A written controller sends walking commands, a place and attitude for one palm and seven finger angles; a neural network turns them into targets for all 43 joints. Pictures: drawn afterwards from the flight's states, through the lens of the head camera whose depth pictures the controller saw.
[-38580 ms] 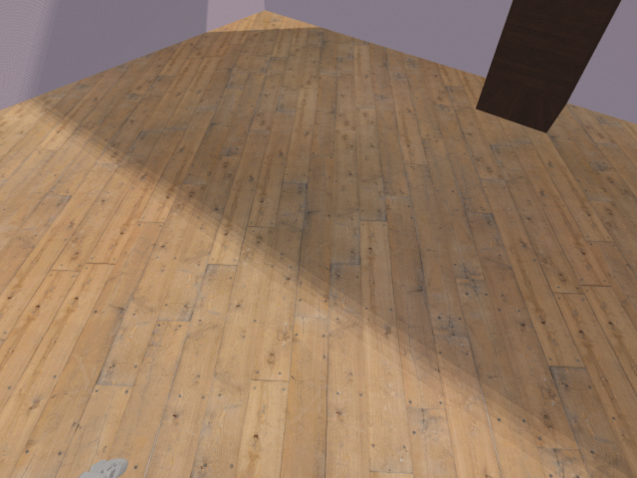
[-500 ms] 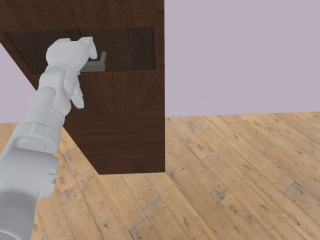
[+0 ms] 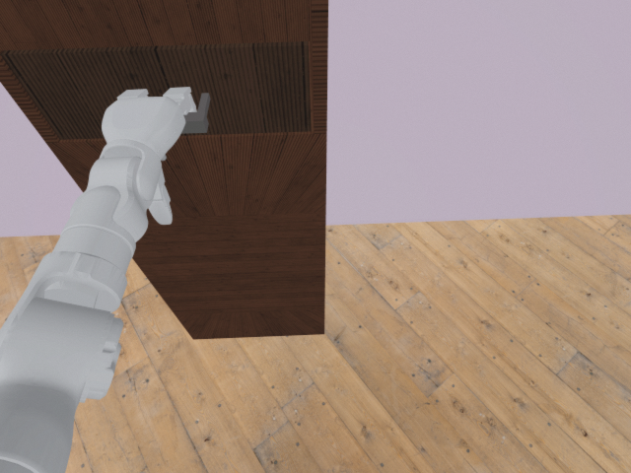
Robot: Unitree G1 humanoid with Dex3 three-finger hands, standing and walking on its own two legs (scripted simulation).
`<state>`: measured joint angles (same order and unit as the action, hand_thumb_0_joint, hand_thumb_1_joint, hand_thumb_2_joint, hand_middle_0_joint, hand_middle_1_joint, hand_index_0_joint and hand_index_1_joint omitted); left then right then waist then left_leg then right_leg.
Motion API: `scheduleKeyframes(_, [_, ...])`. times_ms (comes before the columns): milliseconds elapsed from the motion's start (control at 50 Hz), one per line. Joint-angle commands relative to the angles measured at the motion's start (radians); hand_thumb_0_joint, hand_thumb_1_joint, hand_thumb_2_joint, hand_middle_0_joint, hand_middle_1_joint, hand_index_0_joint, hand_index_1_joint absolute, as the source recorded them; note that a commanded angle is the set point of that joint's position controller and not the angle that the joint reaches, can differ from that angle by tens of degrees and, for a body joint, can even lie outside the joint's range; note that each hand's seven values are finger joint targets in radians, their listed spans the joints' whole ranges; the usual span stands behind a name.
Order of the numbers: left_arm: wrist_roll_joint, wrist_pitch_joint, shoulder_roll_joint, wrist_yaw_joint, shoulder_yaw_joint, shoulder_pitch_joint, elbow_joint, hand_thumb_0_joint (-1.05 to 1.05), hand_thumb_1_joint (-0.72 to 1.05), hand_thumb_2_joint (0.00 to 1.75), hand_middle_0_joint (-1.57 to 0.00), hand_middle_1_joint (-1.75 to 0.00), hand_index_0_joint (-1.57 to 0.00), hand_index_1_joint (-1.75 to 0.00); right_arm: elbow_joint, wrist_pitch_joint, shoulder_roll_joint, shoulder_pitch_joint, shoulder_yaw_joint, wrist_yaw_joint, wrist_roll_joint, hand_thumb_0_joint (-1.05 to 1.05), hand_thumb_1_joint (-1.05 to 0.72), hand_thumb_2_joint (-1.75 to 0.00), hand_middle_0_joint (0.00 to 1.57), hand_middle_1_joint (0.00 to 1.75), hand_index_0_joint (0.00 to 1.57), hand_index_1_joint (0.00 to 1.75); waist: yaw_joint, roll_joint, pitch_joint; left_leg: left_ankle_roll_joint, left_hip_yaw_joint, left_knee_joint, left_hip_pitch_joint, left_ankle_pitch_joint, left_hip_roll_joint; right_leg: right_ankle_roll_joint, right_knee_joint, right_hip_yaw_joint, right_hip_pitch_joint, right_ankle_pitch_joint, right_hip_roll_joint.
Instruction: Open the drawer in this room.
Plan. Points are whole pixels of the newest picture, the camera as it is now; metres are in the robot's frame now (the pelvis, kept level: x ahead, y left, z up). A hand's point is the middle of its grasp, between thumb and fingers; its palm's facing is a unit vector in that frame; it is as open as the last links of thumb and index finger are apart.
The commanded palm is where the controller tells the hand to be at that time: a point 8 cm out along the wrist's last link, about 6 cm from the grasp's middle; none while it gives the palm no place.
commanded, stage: lower the fingers behind the handle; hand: left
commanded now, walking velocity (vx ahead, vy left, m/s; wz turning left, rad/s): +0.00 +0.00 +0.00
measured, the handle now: (167, 113) +0.55 +0.19 +0.15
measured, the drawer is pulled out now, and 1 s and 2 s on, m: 0.00 0.00 0.01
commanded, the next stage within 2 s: close the thumb around the handle in 0.38 s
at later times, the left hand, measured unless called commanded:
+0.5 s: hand (165, 155) +0.50 +0.19 +0.13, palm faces -0.01 -0.02 -1.00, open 13.8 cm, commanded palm +0.48 +0.20 +0.18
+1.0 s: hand (168, 153) +0.50 +0.19 +0.13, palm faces -0.02 -0.01 -1.00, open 7.1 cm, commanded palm +0.47 +0.19 +0.18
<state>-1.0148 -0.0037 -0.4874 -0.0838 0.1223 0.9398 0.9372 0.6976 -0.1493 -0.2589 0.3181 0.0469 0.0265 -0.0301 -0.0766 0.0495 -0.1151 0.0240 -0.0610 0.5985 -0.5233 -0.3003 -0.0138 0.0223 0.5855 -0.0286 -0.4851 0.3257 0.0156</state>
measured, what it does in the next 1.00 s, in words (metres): stands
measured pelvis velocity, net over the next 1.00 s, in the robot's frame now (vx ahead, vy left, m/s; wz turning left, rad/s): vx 0.00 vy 0.00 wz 0.00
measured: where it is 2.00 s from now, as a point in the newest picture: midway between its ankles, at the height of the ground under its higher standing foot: outside the picture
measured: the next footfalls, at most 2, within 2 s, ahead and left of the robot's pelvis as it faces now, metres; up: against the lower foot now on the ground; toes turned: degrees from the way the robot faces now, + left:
none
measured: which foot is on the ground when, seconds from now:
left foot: down 0.00-1.00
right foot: down 0.00-1.00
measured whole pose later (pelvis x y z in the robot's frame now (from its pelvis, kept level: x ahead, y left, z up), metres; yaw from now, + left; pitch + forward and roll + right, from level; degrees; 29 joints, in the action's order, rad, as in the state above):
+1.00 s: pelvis +0.00 +0.00 +0.00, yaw +0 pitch +13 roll +0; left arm -1.01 0.02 -0.48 -0.06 0.13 0.95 0.96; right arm 0.69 -0.15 -0.26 0.32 0.04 0.03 -0.03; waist -0.08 0.06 -0.12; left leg 0.02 -0.06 0.59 -0.51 -0.30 -0.02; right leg 0.03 0.58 -0.03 -0.47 0.33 0.02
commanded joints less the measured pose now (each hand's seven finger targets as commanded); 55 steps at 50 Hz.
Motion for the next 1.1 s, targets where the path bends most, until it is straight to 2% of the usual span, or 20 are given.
scheduleKeyframes(0, [-0.002,0.033,-0.222,-0.042,-0.074,0.532,-0.158,0.00,-0.50,0.30,-0.30,-1.20,-0.30,-1.20,-0.077,0.024,-0.152,0.066,0.048,0.009,0.002,0.00,-0.90,-0.90,0.20,0.30,0.20,0.30,-0.035,-0.034,-0.385,0.029,0.034,-0.004,0.277,0.437,0.022,0.005,-0.048,0.018,0.118,-0.398,0.027])
scheduleKeyframes(180, [-0.007,0.015,-0.211,-0.022,-0.066,0.526,-0.157,0.00,-0.50,0.30,-0.30,-1.20,-0.30,-1.20,-0.090,0.029,-0.147,0.075,0.045,0.018,0.001,0.00,-0.90,-0.90,0.20,0.30,0.20,0.30,-0.028,-0.022,-0.375,0.029,0.033,-0.011,0.277,0.424,0.019,0.005,-0.047,0.017,0.104,-0.378,0.029])
scheduleKeyframes(200, [-0.004,0.008,-0.249,-0.025,-0.100,0.511,-0.151,0.00,-0.50,0.30,-0.30,-1.20,-0.30,-1.20,-0.088,0.028,-0.153,0.076,0.046,0.019,0.002,0.00,-0.90,-0.90,0.20,0.30,0.20,0.30,-0.024,-0.043,-0.385,0.030,0.034,-0.011,0.267,0.432,0.018,0.006,-0.048,0.021,0.131,-0.392,0.027])
scheduleKeyframes(240, [-0.008,0.010,-0.249,-0.030,-0.099,0.490,-0.152,0.00,-0.50,0.30,-0.30,-1.20,-0.30,-1.20,-0.094,0.030,-0.149,0.070,0.044,0.019,0.000,0.00,-0.90,-0.90,0.20,0.30,0.20,0.30,-0.016,-0.039,-0.379,0.030,0.030,-0.014,0.256,0.426,0.020,0.004,-0.043,0.019,0.136,-0.399,0.027])
scheduleKeyframes(280, [-0.005,0.011,-0.204,-0.032,-0.060,0.523,-0.163,0.00,-0.50,0.30,-0.30,-1.20,-0.30,-1.20,-0.090,0.033,-0.148,0.075,0.045,0.017,-0.001,0.00,-0.90,-0.90,0.20,0.30,0.20,0.30,-0.029,-0.027,-0.364,0.028,0.032,-0.020,0.269,0.407,0.016,0.005,-0.049,0.015,0.106,-0.368,0.028])
scheduleKeyframes(300, [0.000,0.010,-0.238,-0.035,-0.095,0.500,-0.158,0.00,-0.50,0.30,-0.30,-1.20,-0.30,-1.20,-0.090,0.034,-0.151,0.074,0.047,0.018,0.000,0.00,-0.90,-0.90,0.20,0.30,0.20,0.30,-0.024,-0.056,-0.374,0.032,0.030,-0.015,0.269,0.425,0.016,0.005,-0.055,0.020,0.131,-0.386,0.027])
scheduleKeyframes(320, [-0.003,0.008,-0.272,-0.038,-0.115,0.512,-0.175,0.00,-0.50,0.30,-0.30,-1.20,-0.30,-1.20,-0.088,0.033,-0.155,0.075,0.046,0.018,0.002,0.00,-0.90,-0.90,0.20,0.30,0.20,0.30,-0.018,-0.039,-0.398,0.031,0.029,-0.018,0.267,0.423,0.019,0.003,-0.049,0.024,0.147,-0.400,0.026])
scheduleKeyframes(360, [-0.008,0.017,-0.253,-0.038,-0.099,0.487,-0.164,0.00,-0.50,0.30,-0.30,-1.20,-0.30,-1.20,-0.089,0.032,-0.149,0.073,0.045,0.018,0.000,0.00,-0.90,-0.90,0.20,0.30,0.20,0.30,-0.014,-0.023,-0.390,0.029,0.026,-0.017,0.268,0.440,0.020,0.005,-0.047,0.019,0.142,-0.408,0.027])
scheduleKeyframes(400, [-0.008,0.022,-0.240,-0.036,-0.086,0.510,-0.157,0.00,-0.50,0.30,-0.30,-1.20,-0.30,-1.20,-0.082,0.031,-0.152,0.073,0.046,0.017,0.001,0.00,-0.90,-0.90,0.20,0.30,0.20,0.30,-0.030,-0.047,-0.374,0.030,0.026,-0.014,0.265,0.433,0.017,0.003,-0.055,0.021,0.135,-0.404,0.026])
scheduleKeyframes(460, [-0.005,0.027,-0.244,-0.034,-0.085,0.513,-0.163,0.00,-0.50,0.30,-0.30,-1.20,-0.30,-1.20,-0.083,0.032,-0.151,0.069,0.045,0.016,-0.001,0.00,-0.90,-0.90,0.20,0.30,0.20,0.30,-0.024,-0.010,-0.370,0.029,0.025,-0.018,0.274,0.417,0.019,0.004,-0.055,0.021,0.124,-0.391,0.027])
scheduleKeyframes(500, [-0.006,0.024,-0.255,-0.030,-0.094,0.507,-0.163,0.00,-0.39,0.35,-0.31,-1.21,-0.31,-1.21,-0.083,0.029,-0.154,0.071,0.045,0.020,0.001,0.00,-0.90,-0.90,0.20,0.30,0.20,0.30,-0.025,-0.034,-0.390,0.031,0.027,-0.015,0.273,0.437,0.019,0.006,-0.053,0.022,0.145,-0.410,0.026])
scheduleKeyframes(560, [-0.007,0.024,-0.213,-0.024,-0.058,0.507,-0.170,0.00,-0.22,0.42,-0.32,-1.23,-0.32,-1.23,-0.088,0.028,-0.148,0.066,0.043,0.019,-0.003,0.00,-0.90,-0.90,0.20,0.30,0.20,0.30,-0.028,-0.003,-0.370,0.028,0.026,-0.015,0.279,0.439,0.021,0.005,-0.050,0.019,0.120,-0.406,0.027])
scheduleKeyframes(600, [-0.001,0.021,-0.218,-0.022,-0.068,0.509,-0.162,0.00,-0.11,0.47,-0.33,-1.24,-0.33,-1.24,-0.087,0.029,-0.151,0.071,0.046,0.018,-0.002,0.00,-0.90,-0.90,0.20,0.30,0.20,0.30,-0.031,-0.039,-0.376,0.030,0.030,-0.012,0.280,0.440,0.019,0.005,-0.055,0.020,0.130,-0.400,0.027])
scheduleKeyframes(680, [-0.003,0.021,-0.181,-0.021,-0.038,0.523,-0.166,0.00,0.12,0.56,-0.34,-1.27,-0.34,-1.27,-0.085,0.031,-0.147,0.071,0.046,0.016,-0.003,0.00,-0.90,-0.90,0.20,0.30,0.20,0.30,-0.033,-0.011,-0.362,0.026,0.036,-0.014,0.293,0.426,0.018,0.006,-0.050,0.014,0.093,-0.373,0.029])
scheduleKeyframes(800, [0.001,0.021,-0.210,-0.023,-0.063,0.520,-0.170,0.00,0.45,0.71,-0.37,-1.30,-0.37,-1.30,-0.087,0.028,-0.151,0.071,0.044,0.017,0.002,0.00,-0.90,-0.90,0.20,0.30,0.20,0.30,-0.030,-0.041,-0.396,0.031,0.032,-0.006,0.281,0.458,0.023,0.005,-0.048,0.022,0.140,-0.430,0.025])
scheduleKeyframes(840, [0.001,0.027,-0.184,-0.020,-0.041,0.524,-0.154,0.00,0.56,0.76,-0.38,-1.31,-0.38,-1.31,-0.082,0.026,-0.148,0.071,0.044,0.017,-0.003,0.00,-0.90,-0.90,0.20,0.30,0.20,0.30,-0.040,-0.040,-0.358,0.030,0.031,-0.007,0.273,0.438,0.024,0.002,-0.049,0.018,0.114,-0.419,0.027])
scheduleKeyframes(900, [0.001,0.024,-0.222,-0.019,-0.074,0.509,-0.168,0.00,0.73,0.83,-0.39,-1.33,-0.39,-1.33,-0.087,0.026,-0.150,0.069,0.045,0.016,0.002,0.00,-0.90,-0.90,0.20,0.30,0.20,0.30,-0.026,-0.049,-0.403,0.033,0.030,-0.002,0.278,0.460,0.026,0.004,-0.047,0.025,0.156,-0.445,0.025])
scheduleKeyframes(960, [0.002,0.020,-0.222,-0.014,-0.078,0.493,-0.186,0.00,0.90,0.90,-0.40,-1.35,-0.40,-1.35,-0.089,0.023,-0.146,0.066,0.046,0.014,0.001,0.00,-0.90,-0.90,0.20,0.30,0.20,0.30,-0.019,-0.031,-0.394,0.032,0.026,-0.004,0.277,0.470,0.026,0.003,-0.042,0.023,0.159,-0.468,0.025])
scheduleKeyframes(1000, [0.006,0.012,-0.244,-0.011,-0.099,0.472,-0.212,0.00,0.90,0.90,-0.40,-1.35,-0.40,-1.35,-0.098,0.022,-0.146,0.060,0.045,0.013,0.003,0.00,-0.90,-0.90,0.20,0.30,0.20,0.30,-0.007,-0.039,-0.430,0.033,0.025,0.001,0.278,0.500,0.028,0.004,-0.040,0.028,0.199,-0.500,0.022])
scheduleKeyframes(1080, [0.009,0.019,-0.221,-0.005,-0.076,0.444,-0.190,0.00,0.90,0.90,-0.40,-1.35,-0.40,-1.35,-0.100,0.018,-0.146,0.049,0.041,0.014,-0.004,0.00,-0.90,-0.90,0.20,0.30,0.20,0.30,-0.010,-0.053,-0.361,0.033,0.020,-0.014,0.248,0.448,0.031,0.000,-0.050,0.025,0.182,-0.476,0.024])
